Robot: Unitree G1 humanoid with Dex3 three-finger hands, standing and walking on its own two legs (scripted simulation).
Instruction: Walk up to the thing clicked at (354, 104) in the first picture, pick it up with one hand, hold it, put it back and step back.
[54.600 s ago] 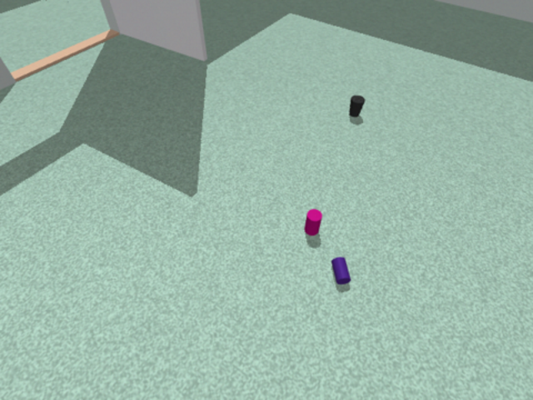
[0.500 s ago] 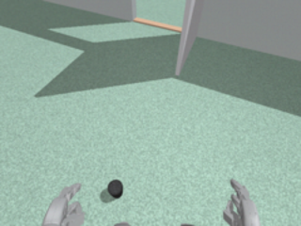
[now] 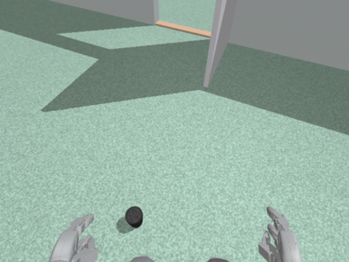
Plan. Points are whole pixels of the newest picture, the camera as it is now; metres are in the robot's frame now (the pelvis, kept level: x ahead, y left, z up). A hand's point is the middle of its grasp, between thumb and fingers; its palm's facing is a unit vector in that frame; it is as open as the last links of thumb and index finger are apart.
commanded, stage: stand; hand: left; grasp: from above
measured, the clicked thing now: (135, 218) +0.42 +0.20 -0.66
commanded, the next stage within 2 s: none
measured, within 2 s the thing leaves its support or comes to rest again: neither
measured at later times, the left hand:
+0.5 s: hand out of the picture +0.05 +0.24 -0.11, palm faces +0.06 -0.94 -0.33, open 7.4 cm
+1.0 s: hand out of the picture +0.04 +0.24 -0.10, palm faces +0.06 -0.94 -0.34, open 7.4 cm
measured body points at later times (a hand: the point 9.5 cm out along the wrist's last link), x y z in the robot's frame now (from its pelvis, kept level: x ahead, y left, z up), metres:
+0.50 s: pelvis +0.00 +0.00 +0.05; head +0.01 +0.00 +0.50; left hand +0.05 +0.29 -0.08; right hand +0.09 -0.27 -0.09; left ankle +0.01 +0.12 -0.68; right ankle +0.01 -0.14 -0.68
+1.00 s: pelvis +0.00 +0.00 +0.07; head -0.01 -0.01 +0.51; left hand +0.03 +0.29 -0.07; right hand +0.07 -0.29 -0.08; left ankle +0.01 +0.12 -0.68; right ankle +0.01 -0.14 -0.68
